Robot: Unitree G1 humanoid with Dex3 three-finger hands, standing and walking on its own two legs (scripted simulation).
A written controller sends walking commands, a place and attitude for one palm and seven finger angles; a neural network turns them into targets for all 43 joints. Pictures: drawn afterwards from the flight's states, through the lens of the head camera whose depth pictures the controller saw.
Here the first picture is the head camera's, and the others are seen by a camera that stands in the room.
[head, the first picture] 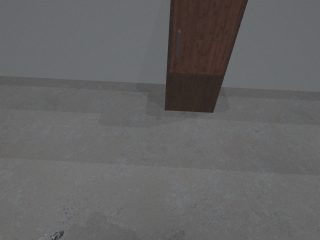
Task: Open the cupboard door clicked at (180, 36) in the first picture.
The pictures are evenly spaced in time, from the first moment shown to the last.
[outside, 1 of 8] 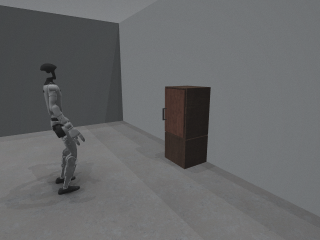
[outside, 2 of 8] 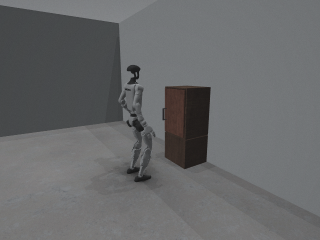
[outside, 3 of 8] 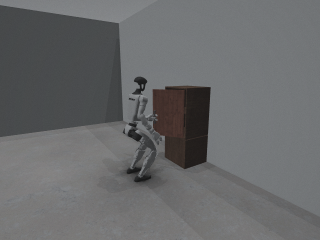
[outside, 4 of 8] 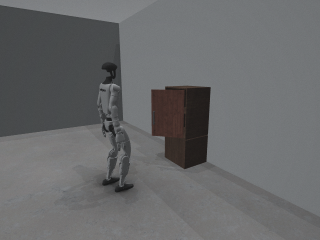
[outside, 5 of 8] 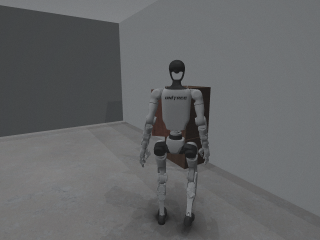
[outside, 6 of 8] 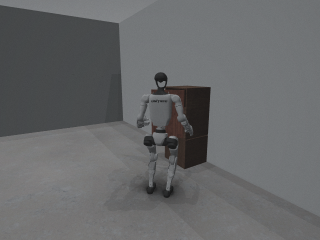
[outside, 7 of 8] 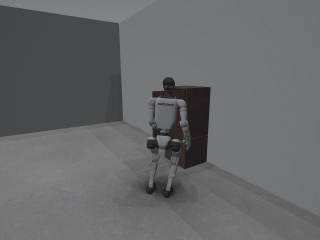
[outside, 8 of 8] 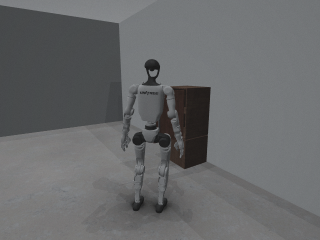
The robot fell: no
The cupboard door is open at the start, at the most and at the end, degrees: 0 87 85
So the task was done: yes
